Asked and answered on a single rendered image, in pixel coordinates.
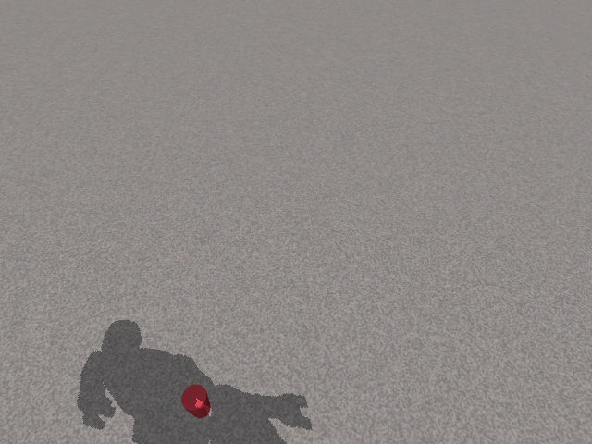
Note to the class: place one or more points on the cup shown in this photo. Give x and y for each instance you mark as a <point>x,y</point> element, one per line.
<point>195,400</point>

